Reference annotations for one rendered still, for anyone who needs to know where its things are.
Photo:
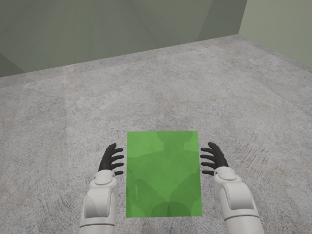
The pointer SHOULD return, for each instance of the left robot hand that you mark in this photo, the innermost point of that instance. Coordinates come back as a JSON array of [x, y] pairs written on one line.
[[107, 159]]

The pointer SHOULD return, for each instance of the robot right forearm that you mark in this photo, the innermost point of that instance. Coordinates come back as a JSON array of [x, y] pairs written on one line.
[[238, 207]]

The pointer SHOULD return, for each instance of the right robot hand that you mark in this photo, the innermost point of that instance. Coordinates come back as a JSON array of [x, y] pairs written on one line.
[[218, 158]]

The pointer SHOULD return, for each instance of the carton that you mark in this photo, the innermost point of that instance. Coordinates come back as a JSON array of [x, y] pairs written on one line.
[[163, 174]]

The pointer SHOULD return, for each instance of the robot left forearm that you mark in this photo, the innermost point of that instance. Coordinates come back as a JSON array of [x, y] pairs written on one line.
[[98, 215]]

